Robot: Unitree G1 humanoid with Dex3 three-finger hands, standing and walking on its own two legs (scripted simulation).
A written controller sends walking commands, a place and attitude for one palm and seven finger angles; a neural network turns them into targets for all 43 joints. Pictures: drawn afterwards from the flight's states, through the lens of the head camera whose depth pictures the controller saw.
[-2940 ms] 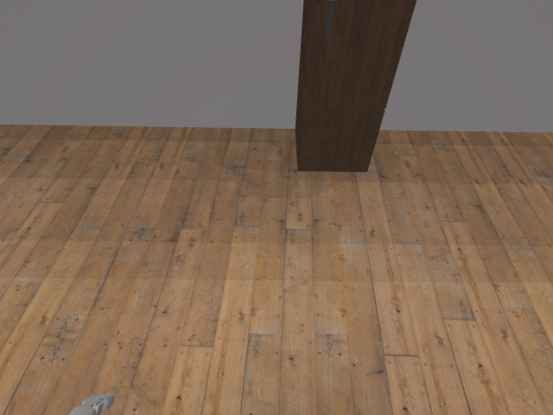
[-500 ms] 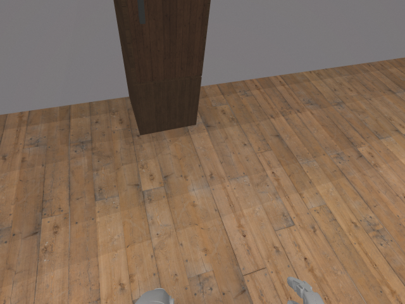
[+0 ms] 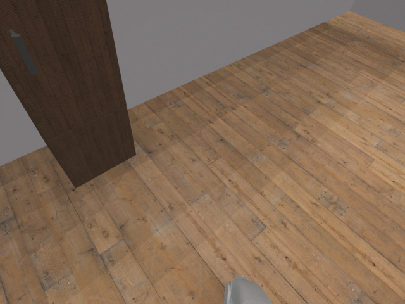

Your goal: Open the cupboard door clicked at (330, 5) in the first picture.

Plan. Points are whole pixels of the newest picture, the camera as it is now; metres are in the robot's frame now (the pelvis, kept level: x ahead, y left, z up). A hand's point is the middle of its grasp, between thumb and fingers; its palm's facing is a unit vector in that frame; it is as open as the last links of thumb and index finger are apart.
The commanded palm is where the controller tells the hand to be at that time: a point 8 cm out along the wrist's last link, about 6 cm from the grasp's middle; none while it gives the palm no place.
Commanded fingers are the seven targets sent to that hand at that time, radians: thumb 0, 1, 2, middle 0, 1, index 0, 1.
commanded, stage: walk to a spot facing it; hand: left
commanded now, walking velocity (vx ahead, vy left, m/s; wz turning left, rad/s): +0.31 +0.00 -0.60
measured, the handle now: (22, 52) +0.79 +0.58 +0.04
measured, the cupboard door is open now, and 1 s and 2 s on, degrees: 0 0 0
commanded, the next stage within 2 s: none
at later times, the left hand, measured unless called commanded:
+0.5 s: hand (115, 251) +0.26 +0.21 -0.16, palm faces -0.19 -0.95 -0.26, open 7.3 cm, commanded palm none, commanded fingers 0.00 0.90 0.90 -0.20 -0.30 -0.20 -0.30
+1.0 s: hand (171, 158) +0.55 +0.10 -0.15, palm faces -0.56 -0.78 -0.29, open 7.4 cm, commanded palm none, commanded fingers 0.00 0.90 0.90 -0.20 -0.30 -0.20 -0.30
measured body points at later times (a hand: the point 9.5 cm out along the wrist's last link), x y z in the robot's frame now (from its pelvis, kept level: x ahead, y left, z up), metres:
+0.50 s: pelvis +0.22 +0.00 +0.00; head +0.26 -0.01 +0.45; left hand +0.27 +0.26 -0.14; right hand +0.32 -0.28 -0.12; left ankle +0.37 +0.16 -0.69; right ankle +0.14 -0.06 -0.73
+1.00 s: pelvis +0.32 -0.01 -0.01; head +0.34 -0.05 +0.43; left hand +0.58 +0.14 -0.13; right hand +0.20 -0.25 -0.17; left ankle +0.40 +0.12 -0.74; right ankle +0.30 -0.11 -0.74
